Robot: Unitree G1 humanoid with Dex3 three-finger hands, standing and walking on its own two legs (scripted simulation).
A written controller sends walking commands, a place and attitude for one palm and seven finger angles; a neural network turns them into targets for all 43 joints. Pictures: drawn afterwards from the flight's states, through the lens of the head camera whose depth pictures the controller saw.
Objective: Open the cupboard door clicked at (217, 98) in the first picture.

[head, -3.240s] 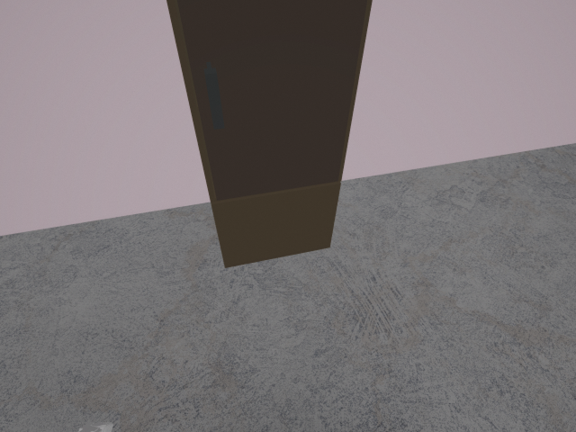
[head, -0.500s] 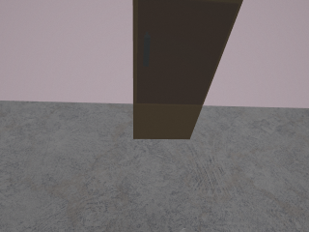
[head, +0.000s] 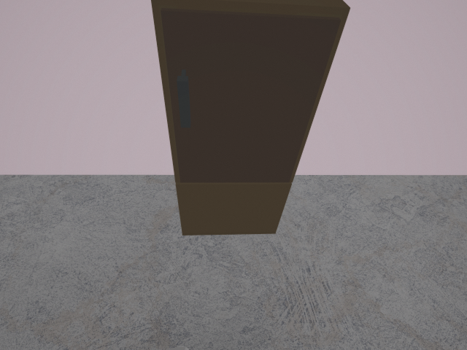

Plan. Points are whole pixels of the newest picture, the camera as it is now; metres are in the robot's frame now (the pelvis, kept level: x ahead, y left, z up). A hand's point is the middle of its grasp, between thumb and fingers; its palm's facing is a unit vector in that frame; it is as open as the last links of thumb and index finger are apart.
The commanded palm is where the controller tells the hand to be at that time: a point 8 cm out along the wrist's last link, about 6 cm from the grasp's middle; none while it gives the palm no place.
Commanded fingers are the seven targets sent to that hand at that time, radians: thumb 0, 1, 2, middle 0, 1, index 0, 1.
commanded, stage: take the last steps up to it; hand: left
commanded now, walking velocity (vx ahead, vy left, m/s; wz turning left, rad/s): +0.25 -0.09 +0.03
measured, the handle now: (184, 98) +0.72 +0.18 +0.04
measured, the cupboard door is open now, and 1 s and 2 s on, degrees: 0 0 0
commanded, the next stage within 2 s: come to a stop and stand still in 0.28 s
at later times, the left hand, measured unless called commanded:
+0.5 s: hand (172, 319) +0.22 +0.13 -0.18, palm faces -0.03 -0.98 -0.22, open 7.3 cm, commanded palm none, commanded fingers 0.00 0.90 0.90 -0.20 -0.30 -0.20 -0.30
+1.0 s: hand (148, 331) +0.19 +0.18 -0.18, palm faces +0.10 -0.97 -0.20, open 7.3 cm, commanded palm none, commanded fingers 0.00 0.90 0.90 -0.20 -0.30 -0.20 -0.30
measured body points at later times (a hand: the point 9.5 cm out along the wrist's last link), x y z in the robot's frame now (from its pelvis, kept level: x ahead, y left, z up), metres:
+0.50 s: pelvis +0.17 -0.05 -0.01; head +0.20 -0.06 +0.44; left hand +0.22 +0.19 -0.16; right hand +0.08 -0.26 -0.16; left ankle +0.09 +0.09 -0.73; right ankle +0.24 -0.18 -0.74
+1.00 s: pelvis +0.14 -0.02 +0.00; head +0.14 +0.00 +0.45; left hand +0.19 +0.23 -0.16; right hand +0.23 -0.26 -0.13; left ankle +0.15 +0.09 -0.73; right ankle +0.20 -0.17 -0.71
